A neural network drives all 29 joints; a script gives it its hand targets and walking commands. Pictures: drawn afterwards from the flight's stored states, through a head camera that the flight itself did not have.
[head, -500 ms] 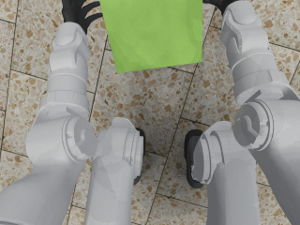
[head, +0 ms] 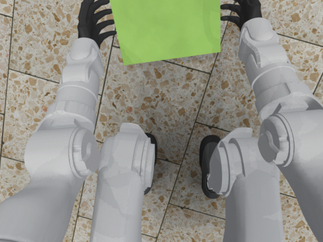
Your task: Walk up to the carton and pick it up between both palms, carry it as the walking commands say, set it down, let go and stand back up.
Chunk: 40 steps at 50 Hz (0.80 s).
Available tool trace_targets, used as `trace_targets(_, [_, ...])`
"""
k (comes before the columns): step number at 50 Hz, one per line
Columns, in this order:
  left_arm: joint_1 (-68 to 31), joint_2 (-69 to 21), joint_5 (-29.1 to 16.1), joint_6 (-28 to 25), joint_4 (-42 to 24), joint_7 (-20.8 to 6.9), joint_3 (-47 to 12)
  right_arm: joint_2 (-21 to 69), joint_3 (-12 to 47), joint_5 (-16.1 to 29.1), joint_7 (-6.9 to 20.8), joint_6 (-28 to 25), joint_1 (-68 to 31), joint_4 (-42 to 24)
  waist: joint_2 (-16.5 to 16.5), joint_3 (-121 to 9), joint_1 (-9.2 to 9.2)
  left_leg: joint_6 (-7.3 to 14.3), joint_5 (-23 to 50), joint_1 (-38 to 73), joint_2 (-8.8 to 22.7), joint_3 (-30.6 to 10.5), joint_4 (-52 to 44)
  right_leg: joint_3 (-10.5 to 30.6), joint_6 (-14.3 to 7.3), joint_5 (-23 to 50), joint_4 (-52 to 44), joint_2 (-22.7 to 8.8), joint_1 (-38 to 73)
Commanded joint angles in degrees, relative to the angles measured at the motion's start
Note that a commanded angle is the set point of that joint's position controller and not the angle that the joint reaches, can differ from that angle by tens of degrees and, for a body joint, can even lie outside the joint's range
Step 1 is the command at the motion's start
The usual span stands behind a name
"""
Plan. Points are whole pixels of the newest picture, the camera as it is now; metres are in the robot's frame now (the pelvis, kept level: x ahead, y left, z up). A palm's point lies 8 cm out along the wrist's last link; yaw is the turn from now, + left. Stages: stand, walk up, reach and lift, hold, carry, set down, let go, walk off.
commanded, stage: set down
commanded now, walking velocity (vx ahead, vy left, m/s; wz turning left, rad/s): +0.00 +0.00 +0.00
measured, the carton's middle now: (166, 16) +0.55 +0.04 -0.27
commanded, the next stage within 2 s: let go in 1.86 s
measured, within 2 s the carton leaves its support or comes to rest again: rests again in 0.06 s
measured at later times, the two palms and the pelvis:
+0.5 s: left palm (74, 41) +0.48 +0.22 -0.18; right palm (268, 18) +0.52 -0.15 -0.18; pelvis -0.02 +0.00 -0.01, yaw +0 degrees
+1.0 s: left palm (18, 15) +0.49 +0.23 -0.05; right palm out of the picture +0.53 -0.16 -0.04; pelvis -0.01 +0.00 +0.07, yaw +0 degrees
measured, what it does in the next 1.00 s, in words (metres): rises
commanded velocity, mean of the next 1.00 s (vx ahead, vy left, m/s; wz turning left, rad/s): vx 0.00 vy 0.00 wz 0.00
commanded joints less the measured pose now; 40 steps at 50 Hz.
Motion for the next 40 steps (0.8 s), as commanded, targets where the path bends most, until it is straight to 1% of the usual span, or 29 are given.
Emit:
trace_targets(1, [-10.31, 8.14, -4.22, -2.82, -4.87, 2.61, -3.73, -5.92, 3.95, 4.91, -2.22, -2.19, -12.64, -8.4, -3.78, -53.85, 1.65, -2.32, 25.71, 21.57, 0.12, -0.77, -8.63, 2.12, 0.91, 25.26, -7.51, -0.19, 29.45])
trace_targets(3, [-12.95, 9.89, -8.31, -4.1, -6.86, 3.66, -7.31, -5.26, 7.15, 9.35, -2.29, -2.74, -13.63, -7.92, -3.86, -57.25, 2.38, -2.03, 27.93, 24.06, 0.56, -0.99, -8.29, 2.51, 1.01, 27.08, -6.85, -0.3, 31.61])
trace_targets(4, [-13.29, 10.12, -9.9, -4.23, -6.23, 3.78, -8.78, -5.38, 8.68, 11.09, -2.13, -2.63, -13.77, -6.51, -3.77, -57.67, 2.68, -1.98, 27.89, 24.36, 0.8, -1.07, -8.22, 2.78, 0.99, 26.78, -6.77, -0.49, 31.71])
trace_targets(6, [-12.93, 10.53, -11.68, -3.91, -4.61, 3.71, -10.26, -6.49, 9.87, 12.68, -1.97, -2.27, -13.87, -5.03, -3.4, -56.15, 2.85, -1.95, 25.83, 23.55, 1.27, -1.17, -8.56, 3.06, 0.89, 24.39, -7.06, -1.01, 30.91])
trace_targets(9, [-12.6, 11.3, -12.66, -3.42, -2.15, 3.36, -10.49, -8.76, 9.43, 13.06, -1.75, -2.1, -14.59, -4.27, -3.46, -53.1, 2.42, -1.72, 22.39, 21.58, 1.78, -1.31, -9.14, 2.87, 0.82, 21.0, -7.37, -1.64, 29.24])
trace_targets(13, [-12.48, 12.46, -12.72, -2.91, 0.96, 2.94, -9.98, -11.18, 8.27, 12.24, -1.31, -1.89, -15.03, -2.09, -4.08, -48.82, 1.71, -1.22, 18.6, 19.08, 2.27, -1.74, -9.71, 2.41, 0.91, 17.48, -7.26, -2.27, 26.61])
trace_targets(18, [-13.36, 13.28, -12.85, -2.73, 1.9, 2.54, -10.04, -12.06, 8.11, 12.29, -0.67, -1.74, -15.88, -0.87, -4.36, -46.79, 1.69, -0.55, 16.75, 18.96, 2.57, -2.3, -10.24, 1.95, 0.94, 15.43, -7.03, -2.63, 25.21])
trace_targets(22, [-13.8, 13.35, -13.21, -2.59, -1.8, 2.86, -10.11, -11.7, 8.9, 13.21, -0.89, -1.44, -16.04, -4.2, -4.06, -53.57, 2.17, -0.44, 19.09, 23.55, 2.32, -1.88, -10.65, 1.48, 0.99, 17.02, -7.71, -2.52, 29.13])
trace_targets(26, [-12.72, 13.99, -12.95, -1.9, -7.05, 3.74, -9.45, -12.63, 8.41, 13.32, -1.74, -0.58, -14.76, -9.56, -4.32, -63.96, 2.43, -0.74, 22.29, 29.42, 1.85, -0.92, -11.05, 0.86, 1.21, 19.28, -8.78, -2.16, 34.09])
trace_targets(29, [-11.16, 14.27, -12.74, -1.0, -10.49, 4.41, -8.87, -13.47, 7.64, 12.9, -2.43, 0.52, -13.17, -13.59, -4.79, -71.57, 2.46, -0.95, 23.95, 33.36, 1.45, -0.06, -11.65, 0.34, 1.38, 20.3, -9.89, -1.88, 37.2])
trace_targets(32, [-9.33, 13.93, -12.53, 0.07, -13.2, 4.86, -8.62, -13.71, 6.76, 12.39, -2.87, 1.78, -11.38, -16.62, -4.74, -76.42, 2.16, -1.06, 24.27, 36.27, 1.14, 0.66, -12.8, -0.24, 1.39, 20.01, -11.4, -1.62, 38.42])
trace_targets(35, [-7.44, 13.18, -11.91, 1.27, -15.38, 4.93, -8.25, -13.51, 5.99, 12.02, -2.9, 3.04, -9.64, -18.49, -4.07, -77.66, 2.1, -1.16, 23.4, 37.38, 0.89, 1.17, -14.78, -0.68, 1.18, 18.83, -13.34, -1.31, 38.36])
trace_targets(40, [-5.21, 11.36, -10.76, 2.97, -17.35, 4.41, -7.64, -12.67, 4.09, 10.4, -2.26, 4.59, -6.83, -18.63, -2.93, -74.02, 1.1, -1.3, 20.88, 36.87, 0.65, 1.11, -19.04, -1.17, 0.71, 16.09, -17.22, -0.88, 36.21])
